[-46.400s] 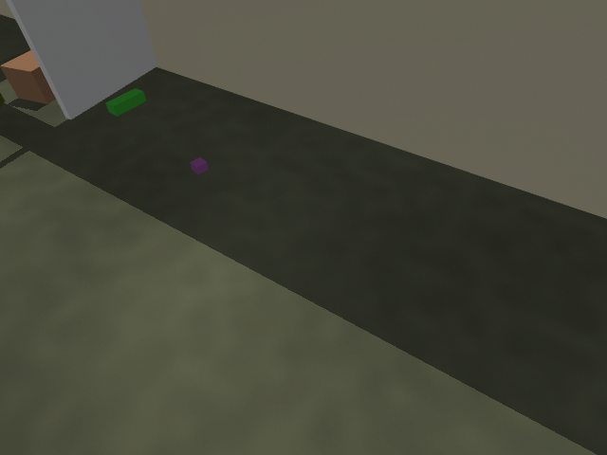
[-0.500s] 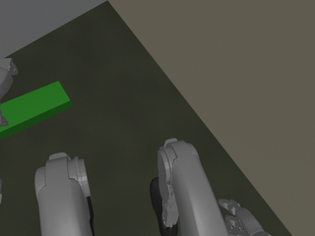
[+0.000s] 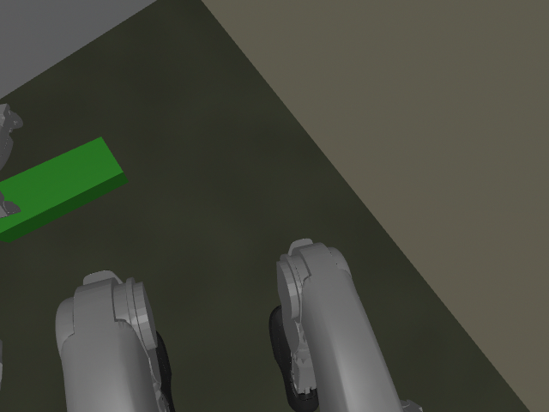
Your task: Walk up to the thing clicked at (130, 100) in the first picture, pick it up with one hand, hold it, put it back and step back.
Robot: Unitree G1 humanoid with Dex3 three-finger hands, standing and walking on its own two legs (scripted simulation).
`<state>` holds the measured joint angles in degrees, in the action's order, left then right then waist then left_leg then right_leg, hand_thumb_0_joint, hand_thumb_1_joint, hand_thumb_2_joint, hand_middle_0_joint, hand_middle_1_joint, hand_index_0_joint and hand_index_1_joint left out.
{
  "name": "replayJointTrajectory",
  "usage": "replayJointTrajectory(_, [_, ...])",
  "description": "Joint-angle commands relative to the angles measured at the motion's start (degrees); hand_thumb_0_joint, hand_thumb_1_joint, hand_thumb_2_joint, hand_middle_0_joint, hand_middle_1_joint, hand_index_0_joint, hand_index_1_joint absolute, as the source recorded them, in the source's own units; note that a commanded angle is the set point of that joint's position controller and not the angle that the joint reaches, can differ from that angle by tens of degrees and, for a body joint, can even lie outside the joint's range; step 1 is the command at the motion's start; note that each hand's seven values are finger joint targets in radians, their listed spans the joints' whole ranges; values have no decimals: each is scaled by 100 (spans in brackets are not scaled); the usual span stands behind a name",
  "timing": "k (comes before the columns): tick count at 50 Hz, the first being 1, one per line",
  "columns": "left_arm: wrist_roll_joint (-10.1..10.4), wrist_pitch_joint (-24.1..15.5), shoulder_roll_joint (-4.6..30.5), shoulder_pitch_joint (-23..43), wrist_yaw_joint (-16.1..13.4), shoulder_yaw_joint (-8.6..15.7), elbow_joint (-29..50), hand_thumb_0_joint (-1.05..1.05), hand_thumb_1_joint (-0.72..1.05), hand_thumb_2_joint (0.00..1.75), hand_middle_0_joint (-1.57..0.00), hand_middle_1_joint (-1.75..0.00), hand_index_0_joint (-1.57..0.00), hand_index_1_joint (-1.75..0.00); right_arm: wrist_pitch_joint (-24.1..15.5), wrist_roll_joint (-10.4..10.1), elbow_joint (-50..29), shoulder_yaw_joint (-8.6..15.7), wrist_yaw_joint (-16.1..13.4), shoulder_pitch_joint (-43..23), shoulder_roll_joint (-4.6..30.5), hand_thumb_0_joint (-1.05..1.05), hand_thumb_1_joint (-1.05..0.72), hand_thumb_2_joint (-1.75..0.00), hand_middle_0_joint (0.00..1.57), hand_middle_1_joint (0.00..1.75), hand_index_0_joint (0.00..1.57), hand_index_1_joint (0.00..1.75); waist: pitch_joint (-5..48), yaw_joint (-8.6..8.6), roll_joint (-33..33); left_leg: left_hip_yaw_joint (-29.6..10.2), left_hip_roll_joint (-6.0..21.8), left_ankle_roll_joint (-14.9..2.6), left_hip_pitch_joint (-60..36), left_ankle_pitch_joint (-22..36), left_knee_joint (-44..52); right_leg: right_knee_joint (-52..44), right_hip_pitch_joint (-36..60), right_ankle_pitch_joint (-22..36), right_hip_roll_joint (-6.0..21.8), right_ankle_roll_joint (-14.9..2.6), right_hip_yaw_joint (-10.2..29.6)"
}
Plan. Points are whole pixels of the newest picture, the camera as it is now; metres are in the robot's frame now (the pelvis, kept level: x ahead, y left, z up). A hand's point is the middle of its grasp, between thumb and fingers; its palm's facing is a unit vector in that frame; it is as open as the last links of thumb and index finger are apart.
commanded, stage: home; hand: left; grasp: from above
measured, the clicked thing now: (55, 189) +0.48 +0.31 -0.31
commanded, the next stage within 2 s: none
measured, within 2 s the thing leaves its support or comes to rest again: neither
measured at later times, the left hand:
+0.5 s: hand out of the picture +0.28 +0.27 +0.07, palm faces -0.12 -0.79 -0.60, open 7.5 cm
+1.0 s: hand out of the picture +0.23 +0.23 +0.28, palm faces +0.25 -0.94 -0.22, open 7.4 cm
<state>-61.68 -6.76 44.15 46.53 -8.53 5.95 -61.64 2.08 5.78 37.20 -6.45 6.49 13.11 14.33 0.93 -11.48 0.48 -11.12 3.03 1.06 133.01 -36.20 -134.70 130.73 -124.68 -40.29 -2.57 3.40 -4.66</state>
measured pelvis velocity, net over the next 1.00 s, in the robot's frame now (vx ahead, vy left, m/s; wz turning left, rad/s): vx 0.08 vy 0.01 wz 0.19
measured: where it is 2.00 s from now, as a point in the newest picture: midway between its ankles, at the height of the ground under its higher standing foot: (231, 392)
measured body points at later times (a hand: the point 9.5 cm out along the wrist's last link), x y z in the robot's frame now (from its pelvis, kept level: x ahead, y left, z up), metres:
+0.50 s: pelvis +0.01 +0.00 +0.18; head +0.15 +0.05 +0.60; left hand +0.28 +0.31 +0.11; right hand +0.24 -0.22 +0.08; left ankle +0.08 +0.14 -0.31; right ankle +0.10 -0.13 -0.31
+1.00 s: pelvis +0.08 +0.01 +0.35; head +0.12 +0.03 +0.79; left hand +0.21 +0.28 +0.30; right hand +0.26 -0.20 +0.27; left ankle +0.08 +0.14 -0.31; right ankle +0.10 -0.13 -0.31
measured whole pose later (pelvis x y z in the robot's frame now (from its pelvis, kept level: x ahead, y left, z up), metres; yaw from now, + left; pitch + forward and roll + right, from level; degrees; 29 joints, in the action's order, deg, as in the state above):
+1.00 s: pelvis +0.08 +0.01 +0.35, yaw +11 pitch +15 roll -4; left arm 4.1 26.1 13.4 -22.7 -4.4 3.2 3.3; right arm -9.3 -1.9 30.9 -3.0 -10.4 16.4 11.8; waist 9.9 -4.1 2.8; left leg -3.7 3.5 1.2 51.6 -28.2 -64.7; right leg 60.4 -45.2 -30.1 0.3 1.5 -3.6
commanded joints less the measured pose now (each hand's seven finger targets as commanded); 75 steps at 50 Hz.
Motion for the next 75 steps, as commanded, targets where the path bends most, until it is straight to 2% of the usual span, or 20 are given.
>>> replayJointTrajectory(1, [654,85,1706,1222,-181,659,2494,0,37,74,-18,-29,-17,-30,-51,-217,-303,946,-125,794,1484,0,-90,-90,20,30,20,30,5496,571,2036,787,-72,-212,-4364,1284,1850,-1868,2396,1615,-103,-518,-316])
replayJointTrajectory(2, [817,163,1533,1039,-173,670,2711,0,45,77,-18,-29,-18,-29,-40,-274,-292,1010,-145,754,1417,0,-90,-90,20,30,20,30,5544,643,2012,787,-83,-218,-4489,1185,2032,-1964,2400,1529,-86,-519,-273])
replayJointTrajectory(4, [1253,355,835,483,-80,433,2642,0,61,81,-19,-29,-19,-29,-44,-337,-258,1068,-177,654,1300,0,-90,-90,20,30,20,30,5059,546,1728,723,-78,-255,-4472,991,2341,-2241,2403,1409,-87,-485,-264])
replayJointTrajectory(8, [1990,732,142,-435,278,54,3062,0,90,91,-20,-31,-20,-31,-65,-439,-284,1132,-256,362,1246,0,-90,-90,20,30,20,30,4337,559,1260,609,-59,-294,-4421,364,2976,-2751,2629,976,-70,-505,-200])
replayJointTrajectory(11, [2568,982,-68,-1081,529,3,3539,0,90,90,-20,-30,-20,-30,-119,-531,-476,1163,-336,81,1252,0,-90,-90,20,30,20,30,4124,642,895,558,-27,-308,-4660,64,3420,-3134,2962,767,-43,-487,-165])
replayJointTrajectory(12, [2755,1029,-294,-1198,589,-168,3822,0,90,90,-20,-30,-20,-30,-149,-556,-549,1146,-368,-30,1202,0,-90,-90,20,30,20,30,4030,611,932,548,-14,-290,-4773,21,3592,-3247,3101,775,-37,-482,-147])
replayJointTrajectory(15, [3294,1186,-384,-1703,609,-8,4304,0,90,90,-20,-30,-20,-30,-269,-637,-707,1115,-489,-197,1126,0,-90,-90,20,30,20,30,3943,706,745,546,-22,-275,-5189,33,3961,-3660,3484,745,0,-474,-84])
replayJointTrajectory(16, [3449,1217,-521,-1720,616,-86,4592,0,90,90,-20,-30,-20,-30,-314,-649,-769,1097,-525,-294,1084,0,-90,-90,20,30,20,30,3838,674,852,564,-29,-266,-5286,39,4084,-3772,3571,754,17,-477,-47])
replayJointTrajectory(20, [3942,1397,-686,-2439,522,130,5042,0,90,90,-20,-30,-20,-30,-510,-719,-906,1064,-696,-479,1002,0,-90,-90,20,30,20,30,3805,783,879,558,-49,-224,-5911,198,4567,-4208,4088,850,68,-478,60])
replayJointTrajectory(22, [4200,1516,-1019,-2820,499,-33,5217,0,90,90,-20,-30,-20,-30,-592,-745,-973,1039,-765,-566,933,0,-90,-90,20,30,20,30,3641,724,838,579,-65,-219,-6131,228,4818,-4493,4366,873,80,-473,102])
replayJointTrajectory(24, [4502,1653,-989,-3057,444,127,5459,0,90,90,-20,-30,-20,-30,-666,-770,-1048,1007,-849,-629,896,0,-90,-90,20,30,20,30,3510,775,785,589,-78,-224,-6343,46,5109,-4860,4685,687,87,-456,167])
replayJointTrajectory(25, [4672,1733,-1167,-3295,448,10,5507,0,90,90,-20,-30,-20,-30,-708,-772,-1072,1001,-880,-678,872,0,-90,-90,20,30,20,30,3391,713,766,612,-83,-228,-6440,1,5239,-5015,4810,641,87,-454,193])
replayJointTrajectory(30, [5409,2127,-1413,-4196,402,105,6131,0,90,90,-20,-30,-20,-30,-868,-816,-1237,920,-1061,-709,773,0,-90,-90,20,30,20,30,3221,777,739,487,-103,-203,-7296,-166,6083,-5724,5587,557,112,-436,256])
replayJointTrajectory(38, [6164,2700,-2055,-5339,304,117,6796,0,90,90,-20,-30,-20,-30,-1152,-821,-1243,708,-1460,-304,559,0,-90,-90,20,30,20,30,2657,720,615,542,-103,-155,-8423,980,7075,-6807,7033,1542,120,-411,228])
replayJointTrajectory(45, [6543,2981,-2404,-6558,359,151,7376,0,90,90,-20,-30,-20,-30,-1430,-764,-1377,648,-1724,-9,441,0,-90,-90,20,30,20,30,2112,781,527,829,-193,-159,-9261,1871,7835,-7836,8269,2274,99,-364,154])
replayJointTrajectory(51, [6520,3122,-2599,-7372,456,-46,7848,0,90,90,-20,-30,-20,-30,-1586,-709,-1533,664,-1820,68,393,0,-90,-90,20,30,20,30,1749,817,337,906,-229,-176,-9799,2526,8218,-8299,8809,2871,85,-328,71])
replayJointTrajectory(54, [6504,3144,-2643,-7543,529,-81,8017,0,90,90,-20,-30,-20,-30,-1647,-664,-1556,703,-1821,80,420,0,-90,-90,20,30,20,30,1497,831,315,886,-229,-161,-9943,2471,8432,-8443,8887,2753,68,-328,2])
replayJointTrajectory(62, [6447,3092,-2610,-7322,691,-112,8012,0,90,90,-20,-30,-20,-30,-1805,-603,-1580,766,-1788,-10,519,0,-90,-90,20,30,20,30,1137,787,203,880,-243,-170,-10068,2154,8623,-8595,8831,2423,89,-295,-27])
replayJointTrajectory(69, [6399,3040,-2541,-7396,693,-33,8000,0,90,90,-20,-30,-20,-30,-1869,-578,-1532,775,-1767,-57,528,0,-90,-90,20,30,20,30,1353,867,255,890,-259,-155,-10219,2473,8551,-8529,9017,2736,114,-285,7])
replayJointTrajectory(75, [6381,3024,-2508,-7338,668,-18,8063,0,90,90,-20,-30,-20,-30,-1875,-586,-1542,745,-1757,-156,525,0,-90,-90,20,30,20,30,1193,951,417,846,-245,-130,-10138,2052,8722,-8563,8950,2307,99,-325,-28])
